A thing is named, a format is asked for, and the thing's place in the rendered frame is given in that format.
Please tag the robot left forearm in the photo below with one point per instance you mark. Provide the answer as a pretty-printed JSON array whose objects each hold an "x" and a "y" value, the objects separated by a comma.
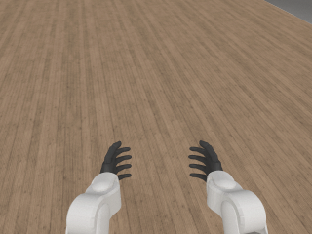
[{"x": 90, "y": 212}]

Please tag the right robot hand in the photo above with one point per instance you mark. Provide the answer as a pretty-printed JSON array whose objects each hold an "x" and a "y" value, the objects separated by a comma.
[{"x": 210, "y": 160}]

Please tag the robot right forearm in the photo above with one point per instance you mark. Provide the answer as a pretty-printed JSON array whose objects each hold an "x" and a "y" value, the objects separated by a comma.
[{"x": 240, "y": 209}]

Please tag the left robot hand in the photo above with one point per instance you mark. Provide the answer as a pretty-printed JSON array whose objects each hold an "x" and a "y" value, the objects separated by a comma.
[{"x": 110, "y": 162}]

